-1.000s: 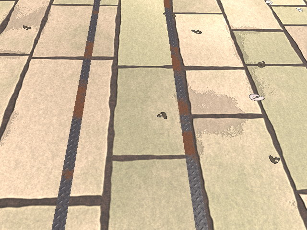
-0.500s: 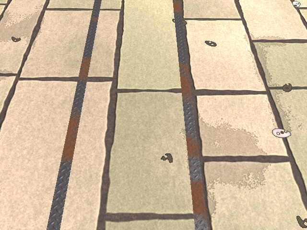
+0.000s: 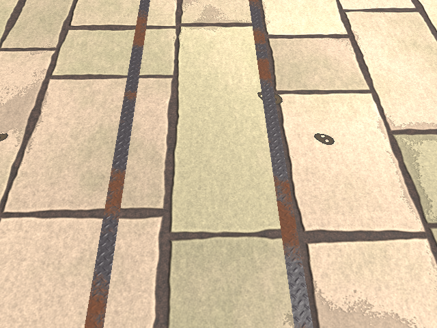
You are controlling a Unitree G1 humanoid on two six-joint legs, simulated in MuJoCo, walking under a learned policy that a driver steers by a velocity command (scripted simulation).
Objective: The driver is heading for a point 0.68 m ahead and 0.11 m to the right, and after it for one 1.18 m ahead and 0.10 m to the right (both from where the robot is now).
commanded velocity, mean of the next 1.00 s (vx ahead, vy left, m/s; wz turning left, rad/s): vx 0.99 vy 0.00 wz -0.21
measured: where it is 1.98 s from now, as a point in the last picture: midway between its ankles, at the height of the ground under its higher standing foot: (252, 109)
